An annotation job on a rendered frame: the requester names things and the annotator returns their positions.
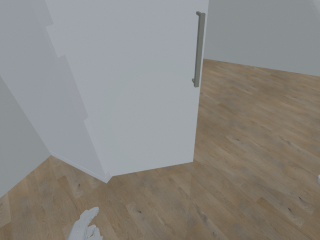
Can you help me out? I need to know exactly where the handle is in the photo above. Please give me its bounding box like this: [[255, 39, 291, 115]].
[[192, 11, 206, 88]]

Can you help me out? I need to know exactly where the robot left hand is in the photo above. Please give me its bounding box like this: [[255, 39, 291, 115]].
[[67, 207, 103, 240]]

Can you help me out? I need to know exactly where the fridge door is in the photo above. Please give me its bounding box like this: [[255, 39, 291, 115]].
[[45, 0, 209, 177]]

